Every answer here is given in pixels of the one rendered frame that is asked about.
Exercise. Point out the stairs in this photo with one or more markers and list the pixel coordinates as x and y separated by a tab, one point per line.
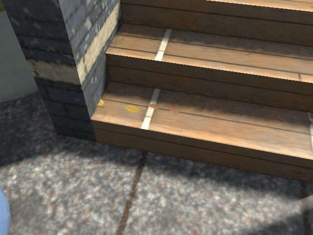
213	82

